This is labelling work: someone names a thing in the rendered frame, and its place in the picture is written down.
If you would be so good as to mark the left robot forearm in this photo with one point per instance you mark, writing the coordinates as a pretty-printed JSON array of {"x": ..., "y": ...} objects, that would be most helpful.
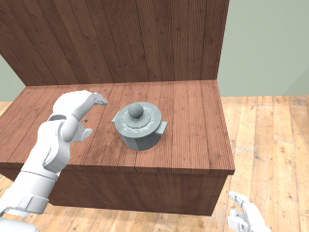
[{"x": 36, "y": 179}]

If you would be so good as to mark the table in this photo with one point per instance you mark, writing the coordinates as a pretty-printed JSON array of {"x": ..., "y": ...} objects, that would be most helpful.
[{"x": 164, "y": 52}]

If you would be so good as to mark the lid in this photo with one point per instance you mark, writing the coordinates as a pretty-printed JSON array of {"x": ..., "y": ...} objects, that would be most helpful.
[{"x": 137, "y": 128}]

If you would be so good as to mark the robot right hand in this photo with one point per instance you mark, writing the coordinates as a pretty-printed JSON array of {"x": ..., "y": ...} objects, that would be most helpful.
[{"x": 250, "y": 215}]

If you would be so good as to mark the left robot upper arm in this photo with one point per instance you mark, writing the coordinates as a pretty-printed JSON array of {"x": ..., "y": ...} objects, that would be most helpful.
[{"x": 11, "y": 225}]

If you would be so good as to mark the knob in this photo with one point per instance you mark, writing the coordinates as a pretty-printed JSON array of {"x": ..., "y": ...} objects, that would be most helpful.
[{"x": 135, "y": 110}]

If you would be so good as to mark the pot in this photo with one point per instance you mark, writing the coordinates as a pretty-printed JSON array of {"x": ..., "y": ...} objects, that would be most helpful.
[{"x": 145, "y": 143}]

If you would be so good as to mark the robot left hand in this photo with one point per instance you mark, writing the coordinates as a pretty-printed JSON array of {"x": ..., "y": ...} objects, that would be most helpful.
[{"x": 78, "y": 104}]

